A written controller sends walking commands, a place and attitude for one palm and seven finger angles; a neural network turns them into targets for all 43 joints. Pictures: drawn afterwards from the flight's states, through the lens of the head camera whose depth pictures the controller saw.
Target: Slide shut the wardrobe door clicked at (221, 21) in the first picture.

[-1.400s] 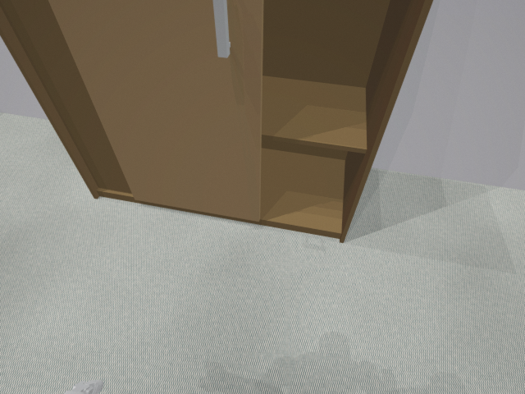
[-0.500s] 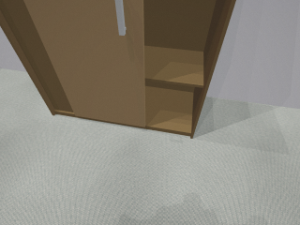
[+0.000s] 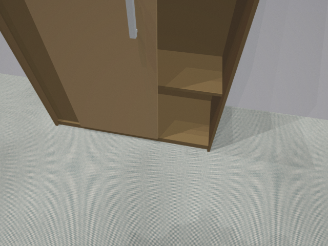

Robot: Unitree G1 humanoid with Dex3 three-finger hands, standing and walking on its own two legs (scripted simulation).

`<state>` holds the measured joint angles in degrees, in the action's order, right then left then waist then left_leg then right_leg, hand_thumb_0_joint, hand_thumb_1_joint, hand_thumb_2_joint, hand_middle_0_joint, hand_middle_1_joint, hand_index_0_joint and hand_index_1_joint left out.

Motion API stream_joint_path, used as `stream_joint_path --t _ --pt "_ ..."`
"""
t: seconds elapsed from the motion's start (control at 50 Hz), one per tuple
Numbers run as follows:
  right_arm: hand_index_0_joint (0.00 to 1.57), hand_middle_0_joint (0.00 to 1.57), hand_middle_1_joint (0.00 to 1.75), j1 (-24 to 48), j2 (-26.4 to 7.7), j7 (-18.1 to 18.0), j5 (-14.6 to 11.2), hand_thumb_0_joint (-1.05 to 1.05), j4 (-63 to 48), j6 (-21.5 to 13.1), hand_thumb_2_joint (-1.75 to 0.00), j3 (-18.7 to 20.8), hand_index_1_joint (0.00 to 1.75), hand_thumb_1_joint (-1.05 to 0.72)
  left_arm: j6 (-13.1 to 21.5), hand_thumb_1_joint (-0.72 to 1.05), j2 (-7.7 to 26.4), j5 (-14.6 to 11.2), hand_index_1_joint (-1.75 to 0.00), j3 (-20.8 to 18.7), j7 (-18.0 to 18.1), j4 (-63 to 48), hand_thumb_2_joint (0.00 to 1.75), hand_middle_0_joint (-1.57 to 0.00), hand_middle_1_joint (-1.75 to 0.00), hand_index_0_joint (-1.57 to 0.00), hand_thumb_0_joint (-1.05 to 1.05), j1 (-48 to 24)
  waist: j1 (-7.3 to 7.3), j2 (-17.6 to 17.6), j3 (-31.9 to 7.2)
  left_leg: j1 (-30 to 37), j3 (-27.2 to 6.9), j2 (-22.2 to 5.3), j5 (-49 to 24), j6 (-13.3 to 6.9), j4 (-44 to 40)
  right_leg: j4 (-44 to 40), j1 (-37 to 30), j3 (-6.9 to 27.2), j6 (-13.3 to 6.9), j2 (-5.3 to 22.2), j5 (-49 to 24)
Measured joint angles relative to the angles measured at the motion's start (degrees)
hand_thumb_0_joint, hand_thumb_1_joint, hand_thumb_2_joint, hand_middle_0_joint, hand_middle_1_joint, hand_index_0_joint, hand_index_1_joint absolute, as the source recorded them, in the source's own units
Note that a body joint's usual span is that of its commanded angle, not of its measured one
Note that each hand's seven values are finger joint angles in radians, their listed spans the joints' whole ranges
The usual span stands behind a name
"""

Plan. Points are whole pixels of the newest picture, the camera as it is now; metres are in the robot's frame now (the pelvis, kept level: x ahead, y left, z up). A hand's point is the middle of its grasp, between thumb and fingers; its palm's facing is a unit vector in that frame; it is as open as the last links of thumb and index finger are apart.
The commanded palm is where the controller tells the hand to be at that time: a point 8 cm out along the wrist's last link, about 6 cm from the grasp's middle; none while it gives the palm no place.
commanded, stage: look at it before walking up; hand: left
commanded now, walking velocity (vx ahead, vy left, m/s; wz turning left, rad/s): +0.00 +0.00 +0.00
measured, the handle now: (132, 9) +0.96 +0.20 +0.18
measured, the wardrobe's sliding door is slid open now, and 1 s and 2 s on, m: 0.38 0.38 0.38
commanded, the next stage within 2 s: turn to face it in 0.04 s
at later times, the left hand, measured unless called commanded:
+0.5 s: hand out of the picture +0.07 +0.22 -0.17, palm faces -0.08 -0.95 -0.29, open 7.4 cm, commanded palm none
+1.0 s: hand out of the picture +0.14 +0.24 -0.18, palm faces -0.06 -0.98 -0.17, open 7.4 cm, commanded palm none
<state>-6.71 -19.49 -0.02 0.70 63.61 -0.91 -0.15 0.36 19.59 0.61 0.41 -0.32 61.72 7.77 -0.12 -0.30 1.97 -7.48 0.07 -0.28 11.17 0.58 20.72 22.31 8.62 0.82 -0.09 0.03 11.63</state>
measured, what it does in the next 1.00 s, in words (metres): walks ahead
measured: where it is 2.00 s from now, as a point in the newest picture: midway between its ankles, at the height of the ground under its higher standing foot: (150, 212)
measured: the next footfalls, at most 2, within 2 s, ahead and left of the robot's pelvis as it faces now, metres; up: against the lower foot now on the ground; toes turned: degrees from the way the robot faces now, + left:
right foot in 1.20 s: +0.30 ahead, -0.07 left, +0.00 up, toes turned -13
left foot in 1.62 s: +0.44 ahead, +0.20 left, +0.00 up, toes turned +6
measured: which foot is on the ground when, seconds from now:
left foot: down 0.00-1.00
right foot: down 0.00-0.76, up 0.78-1.00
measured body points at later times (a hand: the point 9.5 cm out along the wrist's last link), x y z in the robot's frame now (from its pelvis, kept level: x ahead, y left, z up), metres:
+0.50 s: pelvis +0.00 +0.00 -0.01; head +0.01 +0.00 +0.44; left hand +0.07 +0.27 -0.15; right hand +0.06 -0.27 -0.15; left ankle +0.00 +0.13 -0.75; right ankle +0.01 -0.12 -0.75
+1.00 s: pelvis +0.09 +0.06 +0.00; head +0.10 +0.07 +0.45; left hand +0.14 +0.29 -0.16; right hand -0.03 -0.14 -0.15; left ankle +0.02 +0.13 -0.75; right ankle +0.13 -0.08 -0.68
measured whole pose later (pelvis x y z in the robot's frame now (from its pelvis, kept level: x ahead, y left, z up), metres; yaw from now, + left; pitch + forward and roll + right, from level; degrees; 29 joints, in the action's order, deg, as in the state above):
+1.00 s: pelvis +0.09 +0.06 +0.00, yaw -5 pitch -1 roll +0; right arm -29.0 -5.9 -1.5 1.2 65.9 -3.8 0.3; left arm -0.7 10.7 1.6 -3.2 -0.8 60.3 15.2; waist 1.3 -1.7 1.2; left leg -0.9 7.5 2.5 17.2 -4.3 18.3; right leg 56.4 31.0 -4.7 -0.1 5.8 16.6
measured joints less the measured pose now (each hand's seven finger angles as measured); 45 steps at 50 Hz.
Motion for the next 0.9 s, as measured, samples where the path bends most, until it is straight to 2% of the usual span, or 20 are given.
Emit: stream_joint_path --t 0.2,0.36,0.54,0.62,0.68,0.72,0.76,0.82,0.86,0.9 --pt "0.2 0.21 0.3 0.35 -0.03 0.03 0.0 0.01 -0.05 0.08 -0.9 -0.09 0.3 -0.9 -0.05 0.9 0.23 0.04 -0.3 -0.03 -0.06 -0.01 0.9 -0.2 -0.3 -0.21 0.01 -0.01 -0.22 0.03 0.18 0.29 0.0 0.08 -0.13 -0.08 -0.55 -0.61 -0.32 0.0 0.1 0.08 -0.15" --pt "0.2 0.21 0.3 0.68 0.61 -0.53 0.05 0.01 -1.27 0.31 -0.9 0.38 0.3 -0.9 -1.02 0.9 -0.2 0.1 -0.3 -0.5 0.2 -0.79 0.9 -0.2 -0.3 -0.21 0.01 0.96 -0.62 0.04 0.57 -0.62 1.81 -0.57 1.15 0.0 1.45 1.37 1.34 1.78 0.1 -0.61 0.34" --pt "0.2 0.21 0.3 -2.55 4.72 -0.59 0.2 0.01 -2.59 1.04 -0.9 0.41 0.3 -0.9 -2.01 0.9 -4.54 0.33 -0.3 -0.14 0.3 -2.33 0.9 -0.2 -0.3 -0.2 0.01 3.47 -0.12 0.0 0.3 -2.82 3.97 -1.4 4.01 -0.02 6.4 6.34 4.41 3.93 0.11 -1.56 2.38" --pt "0.2 0.21 0.3 -6.7 5.95 0.15 0.6 0.01 -1.36 1.56 -0.9 0.53 0.3 -0.9 -1.48 0.9 -7.27 0.57 -0.3 -0.15 -0.16 -2.62 0.9 -0.2 -0.3 -0.21 0.01 5.86 -0.14 0.64 -1.4 -4.43 3.29 -1.29 10.13 -0.35 11.07 6.88 4.17 3.49 -0.15 -1.57 3.76" --pt "0.2 0.21 0.3 -10.0 6.63 0.45 0.68 0.01 -0.63 1.59 -0.9 1.07 0.3 -0.9 -0.64 0.9 -8.91 0.59 -0.3 -0.8 -0.12 -2.84 0.9 -0.2 -0.3 -0.21 0.01 8.29 -0.38 0.59 -2.16 -6.5 3.52 -0.86 12.83 -0.58 15.92 5.97 3.29 3.09 -0.07 -0.89 4.24" --pt "0.2 0.21 0.3 -12.0 7.09 0.58 0.58 0.01 -0.54 1.1 -0.9 1.4 0.3 -0.9 -0.27 0.9 -9.4 0.66 -0.3 -1.34 -0.03 -2.6 0.9 -0.2 -0.3 -0.21 0.01 10.0 -0.44 0.02 -2.37 -6.23 4.02 -0.56 12.67 -0.85 13.96 6.1 2.83 3.11 0.37 -0.03 4.94" --pt "0.2 0.21 0.3 -13.84 7.5 0.39 0.55 0.01 -0.8 0.1 -0.9 1.64 0.3 -0.9 -0.59 0.9 -9.46 0.57 -0.3 -1.96 -0.03 -2.15 0.9 -0.21 -0.3 -0.21 0.01 11.52 -0.29 -0.68 -2.33 -5.02 4.8 0.03 7.86 -1.68 10.69 9.21 3.58 3.39 0.1 0.85 7.73" --pt "0.2 0.2 0.3 -16.08 8.39 -0.33 0.7 0.01 -1.13 -1.06 -0.9 2.0 0.3 -0.9 -1.81 0.9 -9.43 0.78 -0.3 -2.73 0.08 -0.41 0.9 -0.2 -0.3 -0.21 0.01 12.91 0.13 -1.11 -2.37 -3.19 6.82 0.74 8.03 -3.91 10.18 24.62 9.49 1.01 -1.33 1.74 13.87" --pt "0.2 0.2 0.3 -17.74 9.42 -0.78 0.64 0.01 -1.0 -1.67 -0.9 1.79 0.3 -0.9 -1.94 0.9 -9.07 1.01 -0.3 -3.12 -0.16 0.4 0.9 -0.2 -0.3 -0.21 0.01 12.76 0.99 -1.28 -2.3 -0.87 7.36 1.2 8.11 -4.54 7.23 33.57 13.92 -1.34 -1.56 2.59 12.89" --pt "0.2 0.2 0.3 -19.41 10.67 -1.12 0.6 0.01 -0.31 -2.26 -0.9 1.32 0.3 -0.9 -1.73 0.91 -8.68 1.12 -0.3 -3.42 -0.35 0.4 0.9 -0.2 -0.3 -0.2 0.01 11.74 1.39 -1.47 -1.99 1.54 7.49 1.71 6.99 -4.52 3.71 37.58 17.44 -3.2 -1.15 3.68 10.17"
